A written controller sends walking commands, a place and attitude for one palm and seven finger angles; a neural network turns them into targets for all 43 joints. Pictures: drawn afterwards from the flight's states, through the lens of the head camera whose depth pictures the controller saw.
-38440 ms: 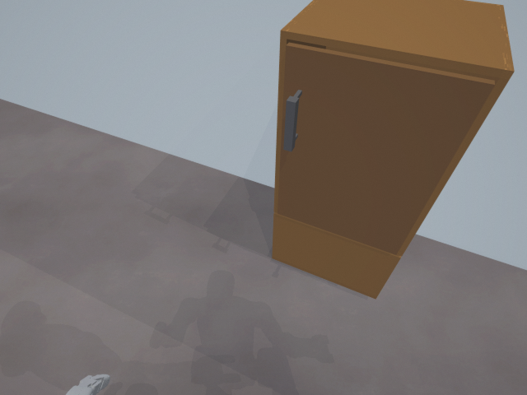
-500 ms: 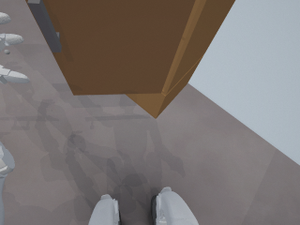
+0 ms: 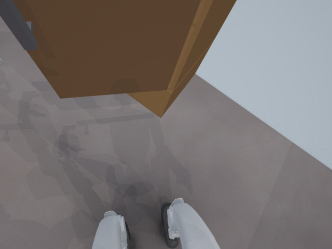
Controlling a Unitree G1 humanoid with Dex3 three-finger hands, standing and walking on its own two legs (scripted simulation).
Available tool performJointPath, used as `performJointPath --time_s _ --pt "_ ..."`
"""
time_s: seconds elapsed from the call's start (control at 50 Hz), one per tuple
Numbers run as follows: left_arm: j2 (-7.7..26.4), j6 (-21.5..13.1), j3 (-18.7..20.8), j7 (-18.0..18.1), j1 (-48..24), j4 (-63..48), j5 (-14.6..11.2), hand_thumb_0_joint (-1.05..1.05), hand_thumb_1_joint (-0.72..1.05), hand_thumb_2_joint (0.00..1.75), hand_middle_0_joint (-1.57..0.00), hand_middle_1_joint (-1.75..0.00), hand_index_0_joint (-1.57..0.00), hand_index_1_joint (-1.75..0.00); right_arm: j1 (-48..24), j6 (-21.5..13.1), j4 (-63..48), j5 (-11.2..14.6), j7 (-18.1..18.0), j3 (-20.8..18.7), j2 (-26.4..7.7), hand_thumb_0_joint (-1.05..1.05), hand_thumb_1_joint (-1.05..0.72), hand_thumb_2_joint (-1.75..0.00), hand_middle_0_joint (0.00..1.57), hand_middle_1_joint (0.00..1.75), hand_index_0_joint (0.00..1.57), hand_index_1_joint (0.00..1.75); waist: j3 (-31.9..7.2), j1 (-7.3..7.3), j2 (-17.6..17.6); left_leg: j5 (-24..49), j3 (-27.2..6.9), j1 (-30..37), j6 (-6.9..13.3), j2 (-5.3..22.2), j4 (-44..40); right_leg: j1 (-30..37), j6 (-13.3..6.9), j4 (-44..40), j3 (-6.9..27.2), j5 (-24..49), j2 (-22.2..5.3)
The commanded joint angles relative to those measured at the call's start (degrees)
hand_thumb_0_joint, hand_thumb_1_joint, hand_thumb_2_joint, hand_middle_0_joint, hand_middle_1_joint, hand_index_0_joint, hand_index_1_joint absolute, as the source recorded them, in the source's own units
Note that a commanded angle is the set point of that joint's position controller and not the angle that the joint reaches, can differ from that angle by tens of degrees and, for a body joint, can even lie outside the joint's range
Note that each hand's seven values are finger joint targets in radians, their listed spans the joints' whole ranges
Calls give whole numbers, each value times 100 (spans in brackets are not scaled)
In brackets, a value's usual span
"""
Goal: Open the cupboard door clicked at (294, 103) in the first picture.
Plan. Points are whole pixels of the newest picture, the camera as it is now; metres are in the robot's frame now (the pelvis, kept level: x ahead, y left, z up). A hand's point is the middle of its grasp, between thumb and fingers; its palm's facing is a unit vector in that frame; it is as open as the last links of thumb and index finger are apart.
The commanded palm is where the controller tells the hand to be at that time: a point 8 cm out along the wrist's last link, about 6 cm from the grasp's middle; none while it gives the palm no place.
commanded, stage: move the hooked fingers beside the handle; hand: left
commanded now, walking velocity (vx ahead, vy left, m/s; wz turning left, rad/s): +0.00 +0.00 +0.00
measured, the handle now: (13, 8) +0.59 +0.23 +0.09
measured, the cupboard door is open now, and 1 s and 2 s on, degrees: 45 45 45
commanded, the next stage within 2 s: slide the fingers in behind the handle in 1.32 s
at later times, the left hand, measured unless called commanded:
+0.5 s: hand out of the picture +0.53 +0.28 +0.09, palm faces +0.04 -1.00 +0.00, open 14.0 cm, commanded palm +0.52 +0.32 +0.08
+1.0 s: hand out of the picture +0.54 +0.29 +0.08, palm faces +0.04 -1.00 -0.01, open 14.0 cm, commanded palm +0.53 +0.32 +0.08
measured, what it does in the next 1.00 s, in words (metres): stands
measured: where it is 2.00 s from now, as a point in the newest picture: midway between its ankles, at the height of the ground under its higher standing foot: (148, 242)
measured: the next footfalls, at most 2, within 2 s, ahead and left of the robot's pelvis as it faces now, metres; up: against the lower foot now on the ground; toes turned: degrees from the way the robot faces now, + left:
none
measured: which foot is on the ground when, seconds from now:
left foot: down 0.00-1.00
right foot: down 0.00-1.00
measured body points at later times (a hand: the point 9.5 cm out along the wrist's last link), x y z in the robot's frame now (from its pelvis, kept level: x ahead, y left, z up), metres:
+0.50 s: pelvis +0.01 -0.01 +0.01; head +0.18 +0.03 +0.42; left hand +0.52 +0.33 +0.10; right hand +0.00 -0.28 -0.08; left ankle -0.01 +0.08 -0.66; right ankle +0.03 -0.15 -0.66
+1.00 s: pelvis -0.01 +0.00 -0.01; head +0.19 +0.05 +0.39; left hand +0.53 +0.35 +0.08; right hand -0.04 -0.27 -0.09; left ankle -0.01 +0.08 -0.66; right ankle +0.03 -0.15 -0.66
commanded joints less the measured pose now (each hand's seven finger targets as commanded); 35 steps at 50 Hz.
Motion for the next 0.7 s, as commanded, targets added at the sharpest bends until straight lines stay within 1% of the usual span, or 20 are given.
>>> performJointPath --time_s 0.0,0.02,0.06,0.1,0.2,0.24,0.26,0.28,0.3,0.34,0.36,0.38,0.42,0.48,0.52,0.54,0.58,0.64,0.66,0.68 --pt "1771 -469 349 67 -2182 -1611 -235 0 -50 30 -30 -120 -30 -120 1338 48 -74 -63 -20 -567 -1316 0 -90 -90 20 30 20 30 -3537 130 1629 4268 -705 3486 -247 -10 -564 1091 -261 -236 -42 1797 336" --pt "1875 -480 455 105 -2074 -1663 -212 0 -50 30 -30 -120 -30 -120 1340 51 -98 -62 -4 -576 -1309 0 -90 -90 20 30 20 30 -3570 199 1635 4272 -688 3446 -235 -21 -586 1219 -263 -237 -35 1852 345" --pt "1680 -482 311 142 -1990 -1802 -197 0 -50 30 -30 -120 -30 -120 1346 75 -94 -43 26 -588 -1273 0 -90 -90 20 30 20 30 -3579 212 1926 4639 -689 3771 -287 -4 -598 1094 -276 -277 -39 1918 350" --pt "1531 -416 250 175 -1725 -1638 -173 0 -50 30 -30 -120 -30 -120 1327 95 -95 -46 61 -585 -1256 0 -90 -90 20 30 20 30 -3362 244 1785 4544 -660 3653 -269 -8 -620 1122 -266 -324 -52 1881 357" --pt "1348 -340 95 176 -1678 -1394 -200 0 -50 30 -30 -120 -30 -120 1279 123 -131 -12 22 -580 -1237 0 -90 -90 20 30 20 30 -2985 131 1350 3921 -533 3170 -137 -69 -698 1379 -240 -398 -12 1930 360" --pt "1345 -418 112 159 -1636 -1440 -238 0 -50 30 -30 -120 -30 -120 1255 108 -160 -8 9 -579 -1241 0 -90 -90 20 30 20 30 -3021 162 1493 4032 -534 3217 -148 -79 -680 1377 -275 -356 0 1998 356" --pt "1417 -457 133 162 -1731 -1469 -236 0 -50 30 -30 -120 -30 -120 1247 118 -113 -15 1 -580 -1250 0 -90 -90 20 30 20 30 -3041 137 1412 4047 -544 3234 -158 -65 -674 1389 -260 -361 8 2012 356" --pt "1316 -503 42 152 -1833 -1494 -238 0 -50 30 -30 -120 -30 -120 1229 115 -109 -15 4 -580 -1231 0 -90 -90 20 30 20 30 -3024 114 1473 3977 -539 3248 -163 -73 -672 1367 -256 -365 13 1972 351" --pt "1381 -551 136 160 -1775 -1569 -262 0 -50 30 -30 -120 -30 -120 1226 108 -121 -22 9 -593 -1234 0 -90 -90 20 30 20 30 -3142 167 1467 3984 -540 3264 -162 -79 -670 1469 -261 -352 21 2007 349" --pt "1197 -626 44 141 -1778 -1663 -328 0 -50 30 -30 -120 -30 -120 1200 101 -127 -13 15 -604 -1219 0 -90 -90 20 30 20 30 -3217 166 1575 4128 -535 3407 -164 -85 -638 1441 -288 -343 34 2091 350" --pt "1413 -638 220 150 -1728 -1666 -316 0 -50 30 -30 -120 -30 -120 1201 101 -105 -27 7 -619 -1242 0 -90 -90 20 30 20 30 -3335 193 1477 4176 -545 3396 -173 -69 -636 1540 -270 -332 34 2148 348" --pt "1299 -614 146 132 -1611 -1537 -335 0 -50 30 -30 -120 -30 -120 1168 100 -116 -9 12 -616 -1230 0 -90 -90 20 30 20 30 -3278 190 1403 4051 -500 3268 -146 -98 -635 1629 -263 -350 58 2194 347" --pt "1353 -536 176 110 -1495 -1262 -347 0 -50 30 -30 -120 -30 -120 1092 84 -151 23 -4 -596 -1233 0 -90 -90 20 30 20 30 -3002 175 1060 3483 -386 2739 -77 -150 -664 1890 -246 -385 104 2177 342" --pt "1614 -452 131 115 -1789 -1018 -226 0 -50 30 -30 -120 -30 -120 993 64 -177 66 -64 -516 -1232 0 -90 -90 20 30 20 30 -2705 99 981 2858 -294 2161 -19 -199 -631 1958 -223 -365 178 2003 311" --pt "1793 -491 150 144 -1969 -1071 -145 0 -50 30 -30 -120 -30 -120 972 43 -197 69 -89 -487 -1223 0 -90 -90 20 30 20 30 -2702 104 1075 2696 -295 2044 -12 -205 -615 1968 -224 -350 202 1868 301" --pt "1820 -584 172 145 -2104 -1245 -155 0 -50 30 -30 -120 -30 -120 974 25 -204 61 -99 -488 -1222 0 -90 -90 20 30 20 30 -2849 120 1302 2801 -308 2208 -23 -200 -573 1881 -259 -294 199 1894 306" --pt "1964 -702 231 137 -2239 -1356 -139 0 -50 30 -30 -120 -30 -120 977 -9 -141 42 -108 -501 -1241 0 -90 -90 20 30 20 30 -3202 98 1466 2928 -356 2453 -51 -170 -501 1768 -243 -252 201 1836 300" --pt "1910 -714 224 20 -2288 -1215 -239 0 -50 30 -30 -120 -30 -120 989 -46 -131 55 -116 -482 -1251 0 -90 -90 20 30 20 30 -3294 37 1426 2958 -374 2398 -35 -166 -421 1759 -256 -191 199 1895 321" --pt "2094 -673 290 -25 -2309 -1154 -221 0 -50 30 -30 -120 -30 -120 984 -42 -85 60 -135 -470 -1276 0 -90 -90 20 30 20 30 -3315 58 1424 2952 -401 2358 -45 -154 -421 1777 -244 -180 184 1877 308" --pt "2005 -583 212 -75 -2218 -979 -208 0 -50 30 -30 -120 -30 -120 975 -39 -85 74 -135 -461 -1268 0 -90 -90 20 30 20 30 -3230 36 1445 2910 -385 2319 -35 -162 -412 1700 -234 -195 184 1843 306"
